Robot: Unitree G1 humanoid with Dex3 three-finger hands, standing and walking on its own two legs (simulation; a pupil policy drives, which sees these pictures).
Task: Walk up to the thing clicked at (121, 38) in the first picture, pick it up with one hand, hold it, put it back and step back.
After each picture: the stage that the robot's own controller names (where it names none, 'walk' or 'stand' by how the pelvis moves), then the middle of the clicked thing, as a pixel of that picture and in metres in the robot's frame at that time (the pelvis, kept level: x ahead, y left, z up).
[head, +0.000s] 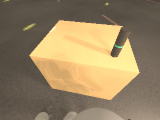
stand; (119, 43) +0.60 -0.19 +0.11
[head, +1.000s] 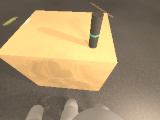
sink last; (94, 32) +0.59 +0.02 +0.15
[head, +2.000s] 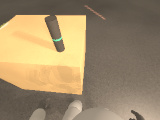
walk; (56, 36) +0.51 +0.29 +0.16
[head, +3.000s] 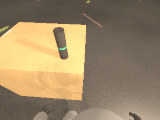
stand; (61, 45) +0.50 +0.26 +0.12
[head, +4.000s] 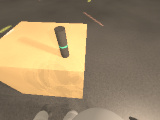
stand; (62, 44) +0.52 +0.25 +0.11
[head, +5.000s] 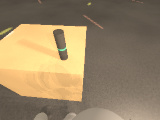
stand; (61, 46) +0.50 +0.25 +0.11
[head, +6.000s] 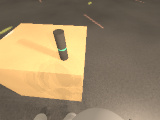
stand; (61, 46) +0.50 +0.25 +0.11
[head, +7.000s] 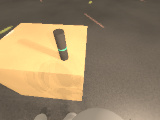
stand; (62, 46) +0.49 +0.25 +0.11
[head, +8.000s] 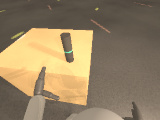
rise first; (68, 49) +0.50 +0.24 +0.11
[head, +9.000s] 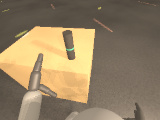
go down; (69, 46) +0.52 +0.24 +0.11
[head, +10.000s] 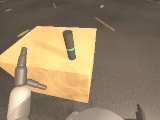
go down; (70, 46) +0.51 +0.24 +0.12
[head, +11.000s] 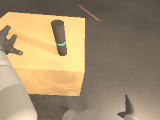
go down; (60, 40) +0.51 +0.21 +0.13
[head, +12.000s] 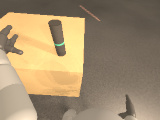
approach; (58, 40) +0.51 +0.22 +0.14
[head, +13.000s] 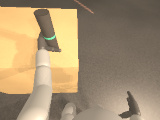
close in; (49, 34) +0.51 +0.25 +0.17
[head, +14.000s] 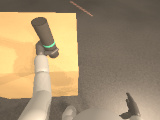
lift; (48, 41) +0.46 +0.24 +0.17
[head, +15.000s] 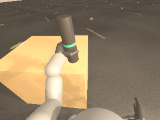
lift; (69, 42) +0.36 +0.14 +0.31
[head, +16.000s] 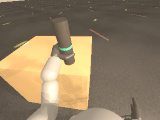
hold; (65, 44) +0.33 +0.17 +0.30
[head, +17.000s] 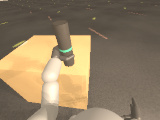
hold; (65, 46) +0.34 +0.17 +0.29
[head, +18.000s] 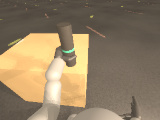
crouch; (68, 47) +0.36 +0.15 +0.26
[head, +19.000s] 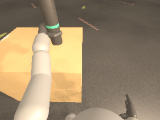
crouch; (52, 23) +0.47 +0.22 +0.33
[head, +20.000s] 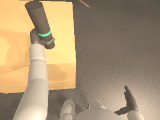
lower; (43, 30) +0.52 +0.24 +0.18
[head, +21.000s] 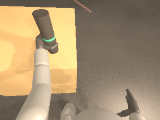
lower; (48, 35) +0.50 +0.23 +0.17
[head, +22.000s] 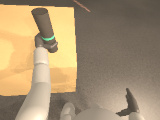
lower; (47, 34) +0.50 +0.23 +0.17
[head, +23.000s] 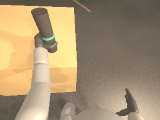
lower; (47, 34) +0.50 +0.24 +0.17
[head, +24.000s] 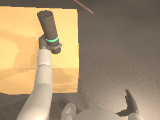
open; (51, 36) +0.50 +0.23 +0.17
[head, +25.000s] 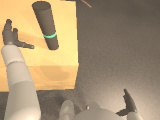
sink last; (49, 31) +0.50 +0.23 +0.17
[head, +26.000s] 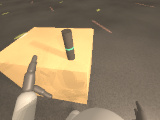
sink last; (69, 46) +0.51 +0.23 +0.15
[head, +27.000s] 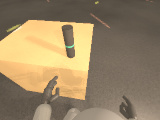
stand; (69, 43) +0.50 +0.21 +0.14
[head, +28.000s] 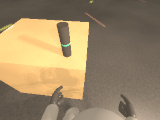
stand; (65, 41) +0.50 +0.22 +0.16
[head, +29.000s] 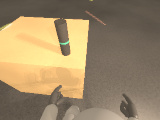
stand; (63, 39) +0.50 +0.23 +0.17
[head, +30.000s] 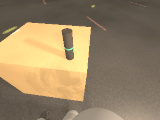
stand; (68, 46) +0.51 +0.21 +0.12
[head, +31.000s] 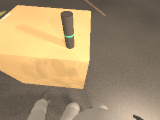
walk; (68, 32) +0.55 +0.19 +0.14
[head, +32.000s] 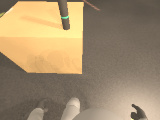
walk; (64, 15) +0.78 +0.29 +0.14
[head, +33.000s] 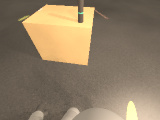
stand; (80, 11) +1.13 +0.22 +0.13
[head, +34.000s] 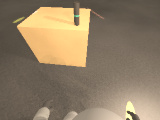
stand; (76, 14) +1.09 +0.24 +0.11
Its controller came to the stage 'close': yes
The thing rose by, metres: 0.20
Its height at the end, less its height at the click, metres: +0.00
